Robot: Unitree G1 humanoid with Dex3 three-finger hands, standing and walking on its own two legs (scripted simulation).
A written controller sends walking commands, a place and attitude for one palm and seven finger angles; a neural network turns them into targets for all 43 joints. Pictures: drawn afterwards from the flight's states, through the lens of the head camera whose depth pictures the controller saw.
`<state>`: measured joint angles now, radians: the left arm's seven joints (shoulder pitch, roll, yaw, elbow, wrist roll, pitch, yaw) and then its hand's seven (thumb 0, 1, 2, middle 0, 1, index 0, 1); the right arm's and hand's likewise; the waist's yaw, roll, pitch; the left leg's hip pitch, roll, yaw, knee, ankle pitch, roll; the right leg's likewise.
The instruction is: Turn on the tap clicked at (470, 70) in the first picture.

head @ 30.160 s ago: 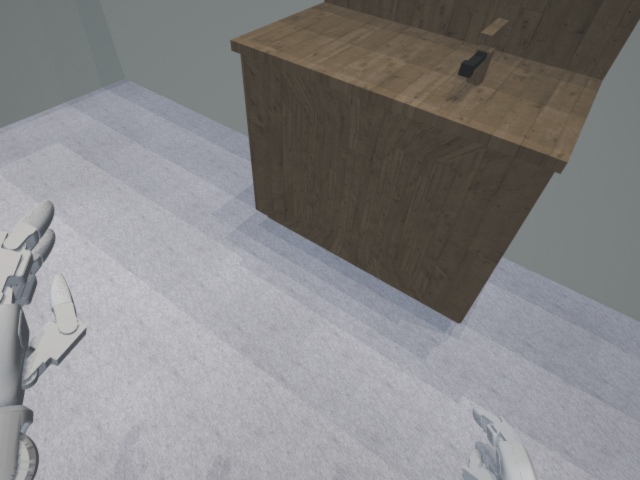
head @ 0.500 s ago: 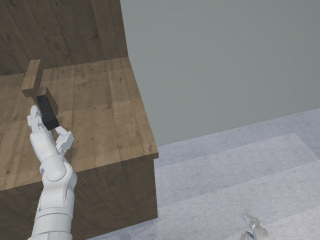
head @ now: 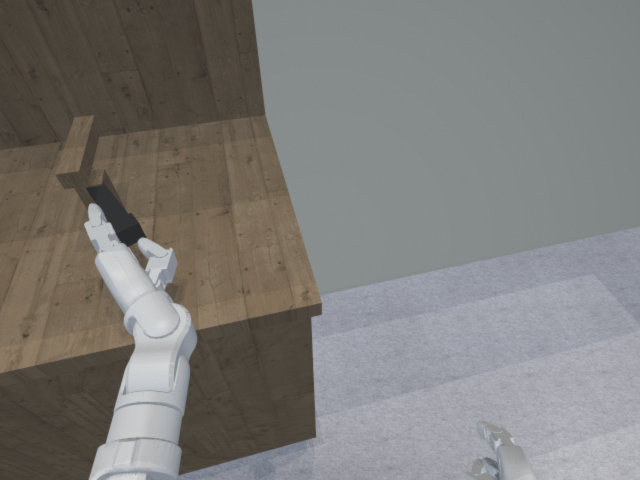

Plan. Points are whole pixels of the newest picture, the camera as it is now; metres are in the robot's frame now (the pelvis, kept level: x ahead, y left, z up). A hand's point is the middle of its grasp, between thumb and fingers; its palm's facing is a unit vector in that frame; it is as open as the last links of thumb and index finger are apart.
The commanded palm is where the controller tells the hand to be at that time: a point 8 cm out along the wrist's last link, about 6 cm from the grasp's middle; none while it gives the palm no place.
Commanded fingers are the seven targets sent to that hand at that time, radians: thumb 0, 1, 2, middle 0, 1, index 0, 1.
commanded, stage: push the lever round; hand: left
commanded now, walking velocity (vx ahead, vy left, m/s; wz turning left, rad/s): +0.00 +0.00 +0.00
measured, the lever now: (128, 230) +0.38 +0.28 +0.12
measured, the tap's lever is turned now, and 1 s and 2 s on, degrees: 27 57 73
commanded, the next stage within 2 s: lift the hand up off the lever in 1.38 s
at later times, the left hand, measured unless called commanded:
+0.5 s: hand (190, 240) +0.38 +0.21 +0.10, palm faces +0.79 -0.61 -0.08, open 8.1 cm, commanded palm +0.33 +0.22 +0.10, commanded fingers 0.00 0.90 0.90 -0.15 -0.15 -0.15 -0.15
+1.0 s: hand (211, 216) +0.42 +0.19 +0.10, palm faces +0.82 -0.55 -0.13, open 8.4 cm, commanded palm +0.37 +0.21 +0.10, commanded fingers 0.00 0.90 0.90 -0.15 -0.15 -0.15 -0.15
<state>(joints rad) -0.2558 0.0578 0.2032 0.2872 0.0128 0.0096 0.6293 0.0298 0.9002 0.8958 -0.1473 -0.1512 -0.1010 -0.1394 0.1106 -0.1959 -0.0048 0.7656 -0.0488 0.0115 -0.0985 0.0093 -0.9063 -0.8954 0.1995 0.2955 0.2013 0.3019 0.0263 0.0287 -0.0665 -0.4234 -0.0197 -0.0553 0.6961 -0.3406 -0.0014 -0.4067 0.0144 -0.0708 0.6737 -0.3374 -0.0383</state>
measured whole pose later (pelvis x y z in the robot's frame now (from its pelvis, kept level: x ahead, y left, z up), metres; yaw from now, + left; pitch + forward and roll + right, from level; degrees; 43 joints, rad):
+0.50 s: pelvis -0.01 -0.01 +0.00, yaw +0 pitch +5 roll +0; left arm -0.43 0.02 0.24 0.48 0.07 0.02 0.81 0.02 0.90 0.90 -0.15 -0.15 -0.07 -0.11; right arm 0.14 -0.19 -0.03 0.80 -0.07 0.04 -0.07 0.01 -0.91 -0.90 0.20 0.30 0.20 0.30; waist 0.00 0.03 -0.10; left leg -0.48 -0.01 -0.06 0.72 -0.34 -0.01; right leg -0.46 0.02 -0.08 0.70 -0.34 -0.05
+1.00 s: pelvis +0.00 -0.01 -0.01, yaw +0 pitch +8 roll +0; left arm -0.64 0.01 0.30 0.70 0.12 0.02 0.93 0.01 0.90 0.90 -0.15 -0.15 -0.02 -0.09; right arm 0.16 -0.19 -0.04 0.83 -0.09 0.06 -0.02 0.01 -0.91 -0.90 0.20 0.30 0.20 0.30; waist -0.02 0.04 -0.13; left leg -0.53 -0.01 -0.06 0.73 -0.35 -0.01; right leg -0.52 0.02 -0.08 0.71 -0.35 -0.05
